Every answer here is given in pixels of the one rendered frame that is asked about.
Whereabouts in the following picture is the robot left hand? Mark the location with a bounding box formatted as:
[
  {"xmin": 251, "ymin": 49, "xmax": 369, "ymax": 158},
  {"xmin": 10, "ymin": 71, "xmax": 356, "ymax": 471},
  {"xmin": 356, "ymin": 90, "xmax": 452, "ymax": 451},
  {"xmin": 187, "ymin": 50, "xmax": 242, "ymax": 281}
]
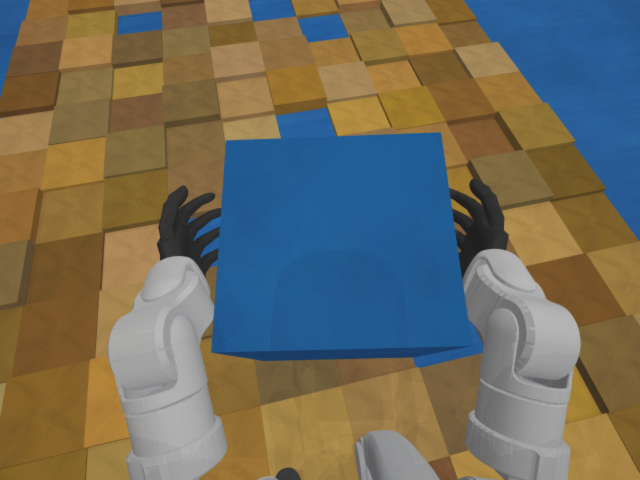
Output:
[{"xmin": 157, "ymin": 185, "xmax": 221, "ymax": 278}]

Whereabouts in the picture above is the robot right hand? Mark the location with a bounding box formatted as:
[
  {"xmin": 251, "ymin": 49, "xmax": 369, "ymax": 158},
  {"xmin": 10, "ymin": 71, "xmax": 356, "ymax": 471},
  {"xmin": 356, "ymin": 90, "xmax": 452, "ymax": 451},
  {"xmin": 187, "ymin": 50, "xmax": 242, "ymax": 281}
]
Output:
[{"xmin": 449, "ymin": 178, "xmax": 509, "ymax": 279}]

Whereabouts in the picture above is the right robot thigh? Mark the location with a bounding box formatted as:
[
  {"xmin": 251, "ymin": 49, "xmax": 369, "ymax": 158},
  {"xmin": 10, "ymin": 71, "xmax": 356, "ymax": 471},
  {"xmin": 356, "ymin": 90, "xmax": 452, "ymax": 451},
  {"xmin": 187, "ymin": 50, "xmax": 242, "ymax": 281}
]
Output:
[{"xmin": 354, "ymin": 430, "xmax": 440, "ymax": 480}]

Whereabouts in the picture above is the left robot forearm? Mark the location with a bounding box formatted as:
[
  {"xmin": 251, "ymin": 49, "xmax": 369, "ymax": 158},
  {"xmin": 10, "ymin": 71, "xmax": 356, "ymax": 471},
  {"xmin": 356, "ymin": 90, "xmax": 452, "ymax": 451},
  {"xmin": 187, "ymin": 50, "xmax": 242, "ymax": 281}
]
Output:
[{"xmin": 108, "ymin": 256, "xmax": 228, "ymax": 480}]

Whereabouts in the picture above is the right robot forearm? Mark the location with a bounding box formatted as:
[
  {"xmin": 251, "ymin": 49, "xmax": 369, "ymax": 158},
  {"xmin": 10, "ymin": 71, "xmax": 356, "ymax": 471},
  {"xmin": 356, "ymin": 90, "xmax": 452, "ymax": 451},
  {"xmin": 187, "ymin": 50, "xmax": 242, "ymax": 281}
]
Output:
[{"xmin": 462, "ymin": 249, "xmax": 581, "ymax": 480}]

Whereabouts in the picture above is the carton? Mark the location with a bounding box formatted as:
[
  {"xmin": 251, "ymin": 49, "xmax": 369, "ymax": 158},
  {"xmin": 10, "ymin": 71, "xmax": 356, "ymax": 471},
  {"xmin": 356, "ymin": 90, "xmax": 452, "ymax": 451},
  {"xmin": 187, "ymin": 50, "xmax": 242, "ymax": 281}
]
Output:
[{"xmin": 211, "ymin": 132, "xmax": 472, "ymax": 361}]

